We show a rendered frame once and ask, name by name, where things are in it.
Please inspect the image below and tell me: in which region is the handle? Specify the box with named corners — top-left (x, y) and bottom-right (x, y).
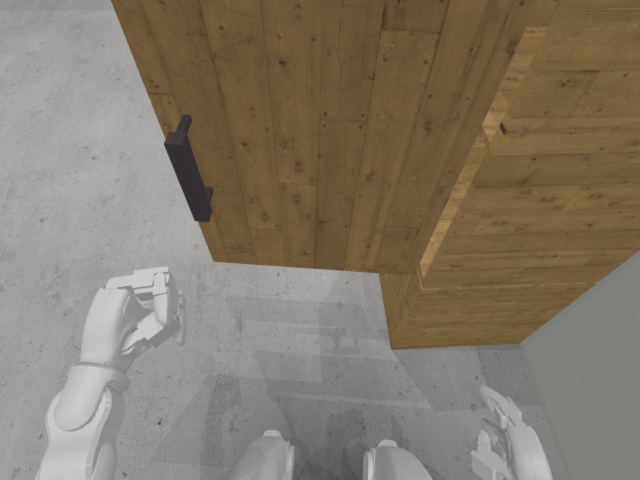
top-left (164, 115), bottom-right (213, 222)

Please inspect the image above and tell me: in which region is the robot left forearm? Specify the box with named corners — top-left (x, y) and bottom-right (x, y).
top-left (35, 363), bottom-right (130, 480)

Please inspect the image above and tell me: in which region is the robot right thigh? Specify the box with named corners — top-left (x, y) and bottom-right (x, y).
top-left (363, 446), bottom-right (433, 480)

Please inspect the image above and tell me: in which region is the cupboard door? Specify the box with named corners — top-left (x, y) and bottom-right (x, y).
top-left (111, 0), bottom-right (539, 276)

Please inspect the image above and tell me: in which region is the robot right shin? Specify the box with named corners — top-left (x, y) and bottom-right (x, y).
top-left (375, 440), bottom-right (397, 450)

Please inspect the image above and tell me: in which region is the robot left hand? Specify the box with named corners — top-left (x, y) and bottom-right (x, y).
top-left (80, 266), bottom-right (187, 373)

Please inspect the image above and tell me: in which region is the robot right hand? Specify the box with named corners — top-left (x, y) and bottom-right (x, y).
top-left (471, 385), bottom-right (553, 480)

